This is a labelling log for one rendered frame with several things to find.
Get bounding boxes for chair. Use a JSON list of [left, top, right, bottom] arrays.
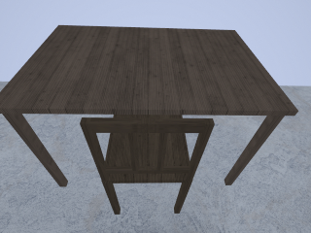
[[80, 115, 215, 215]]

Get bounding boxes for table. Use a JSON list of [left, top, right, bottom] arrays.
[[0, 25, 298, 187]]

